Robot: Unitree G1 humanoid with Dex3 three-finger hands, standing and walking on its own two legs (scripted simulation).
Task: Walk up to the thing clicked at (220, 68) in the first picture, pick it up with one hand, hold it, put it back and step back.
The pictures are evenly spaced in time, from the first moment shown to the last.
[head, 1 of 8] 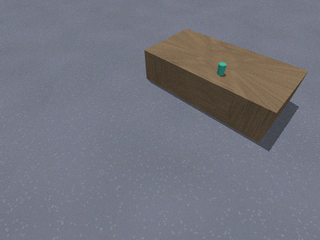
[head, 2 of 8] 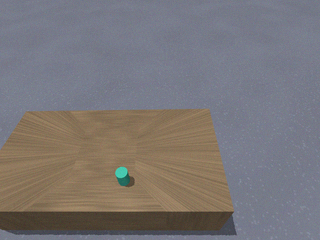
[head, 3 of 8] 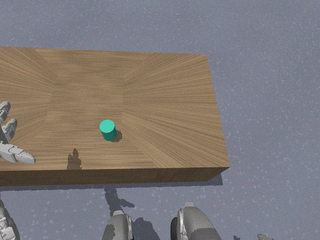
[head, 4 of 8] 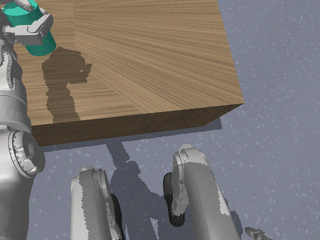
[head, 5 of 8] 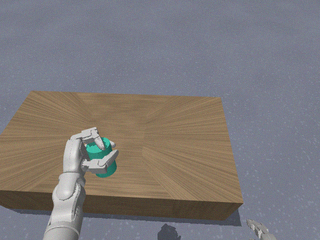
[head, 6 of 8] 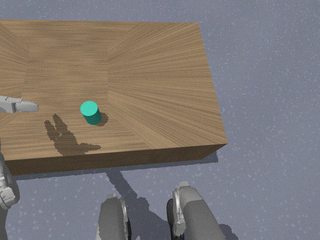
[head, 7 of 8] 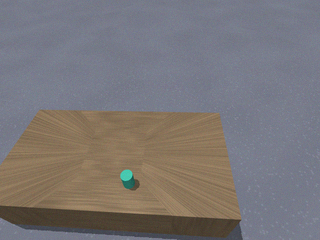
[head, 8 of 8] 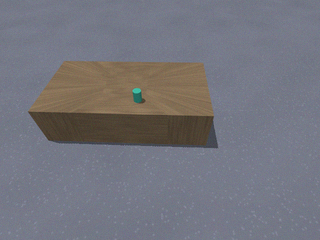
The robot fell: no
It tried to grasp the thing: yes
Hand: left
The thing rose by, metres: 0.40
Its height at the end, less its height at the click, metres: +0.00
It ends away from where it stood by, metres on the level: 0.01
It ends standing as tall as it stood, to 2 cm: yes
